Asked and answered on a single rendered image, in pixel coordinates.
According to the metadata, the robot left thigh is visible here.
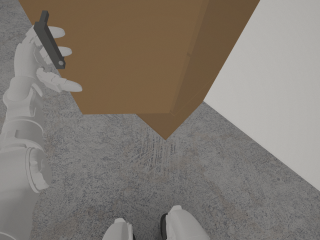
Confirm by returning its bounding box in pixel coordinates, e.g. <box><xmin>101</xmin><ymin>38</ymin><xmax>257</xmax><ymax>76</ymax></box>
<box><xmin>102</xmin><ymin>222</ymin><xmax>133</xmax><ymax>240</ymax></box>

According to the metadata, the robot left upper arm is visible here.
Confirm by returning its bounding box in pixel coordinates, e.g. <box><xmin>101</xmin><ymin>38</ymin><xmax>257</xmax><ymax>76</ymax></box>
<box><xmin>0</xmin><ymin>147</ymin><xmax>52</xmax><ymax>240</ymax></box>

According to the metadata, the robot left hand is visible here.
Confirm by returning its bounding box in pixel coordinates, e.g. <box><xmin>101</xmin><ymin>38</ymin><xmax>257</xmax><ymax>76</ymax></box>
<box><xmin>14</xmin><ymin>25</ymin><xmax>83</xmax><ymax>93</ymax></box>

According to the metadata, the robot left forearm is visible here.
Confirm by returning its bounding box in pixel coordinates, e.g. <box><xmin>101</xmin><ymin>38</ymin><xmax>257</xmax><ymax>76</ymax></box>
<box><xmin>0</xmin><ymin>76</ymin><xmax>45</xmax><ymax>154</ymax></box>

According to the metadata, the robot right thigh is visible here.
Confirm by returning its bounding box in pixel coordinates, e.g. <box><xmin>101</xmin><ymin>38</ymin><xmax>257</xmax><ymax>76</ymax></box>
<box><xmin>165</xmin><ymin>209</ymin><xmax>211</xmax><ymax>240</ymax></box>

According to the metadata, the handle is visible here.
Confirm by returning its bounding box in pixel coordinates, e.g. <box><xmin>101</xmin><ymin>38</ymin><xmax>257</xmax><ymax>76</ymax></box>
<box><xmin>33</xmin><ymin>10</ymin><xmax>66</xmax><ymax>69</ymax></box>

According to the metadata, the cupboard door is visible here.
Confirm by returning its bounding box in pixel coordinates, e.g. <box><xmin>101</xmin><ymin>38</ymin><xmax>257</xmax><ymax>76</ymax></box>
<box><xmin>18</xmin><ymin>0</ymin><xmax>203</xmax><ymax>115</ymax></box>

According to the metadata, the robot thigh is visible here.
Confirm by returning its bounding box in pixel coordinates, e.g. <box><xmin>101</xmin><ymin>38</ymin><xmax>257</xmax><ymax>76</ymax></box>
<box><xmin>102</xmin><ymin>222</ymin><xmax>133</xmax><ymax>240</ymax></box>
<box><xmin>165</xmin><ymin>209</ymin><xmax>211</xmax><ymax>240</ymax></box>

